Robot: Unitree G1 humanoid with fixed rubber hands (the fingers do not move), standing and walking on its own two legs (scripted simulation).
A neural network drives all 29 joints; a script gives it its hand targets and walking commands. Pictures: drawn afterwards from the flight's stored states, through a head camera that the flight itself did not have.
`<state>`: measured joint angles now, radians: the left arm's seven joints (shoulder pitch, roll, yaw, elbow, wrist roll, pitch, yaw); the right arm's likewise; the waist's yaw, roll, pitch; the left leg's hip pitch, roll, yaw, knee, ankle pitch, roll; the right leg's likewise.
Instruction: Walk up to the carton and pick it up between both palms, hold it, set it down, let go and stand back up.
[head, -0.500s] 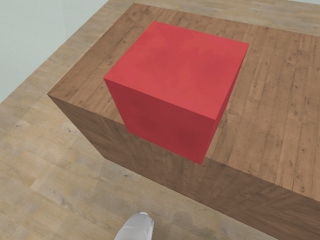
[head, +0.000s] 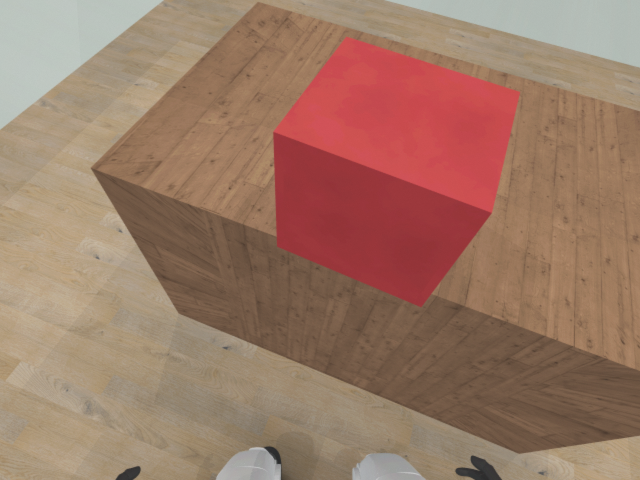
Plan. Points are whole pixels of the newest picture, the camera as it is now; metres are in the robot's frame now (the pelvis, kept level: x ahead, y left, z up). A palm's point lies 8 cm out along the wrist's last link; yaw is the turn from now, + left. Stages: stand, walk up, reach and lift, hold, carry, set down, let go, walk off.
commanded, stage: walk up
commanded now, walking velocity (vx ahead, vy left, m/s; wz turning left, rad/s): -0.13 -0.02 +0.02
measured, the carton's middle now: (385, 177) +0.51 -0.06 +0.04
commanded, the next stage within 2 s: none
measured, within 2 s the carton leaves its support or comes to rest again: neither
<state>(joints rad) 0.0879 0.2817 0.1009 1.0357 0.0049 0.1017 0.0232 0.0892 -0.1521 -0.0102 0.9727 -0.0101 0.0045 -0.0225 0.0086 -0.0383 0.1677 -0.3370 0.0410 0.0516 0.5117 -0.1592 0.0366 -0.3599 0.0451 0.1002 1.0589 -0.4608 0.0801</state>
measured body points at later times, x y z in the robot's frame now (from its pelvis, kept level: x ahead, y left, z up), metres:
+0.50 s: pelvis -0.06 -0.05 +0.00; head -0.08 -0.06 +0.45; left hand -0.07 +0.15 -0.16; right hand -0.08 -0.29 -0.17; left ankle -0.10 +0.08 -0.74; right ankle -0.08 -0.12 -0.74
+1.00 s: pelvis -0.08 -0.04 +0.01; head -0.08 -0.06 +0.46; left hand -0.12 +0.16 -0.15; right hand -0.11 -0.24 -0.17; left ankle -0.10 +0.08 -0.73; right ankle -0.08 -0.12 -0.74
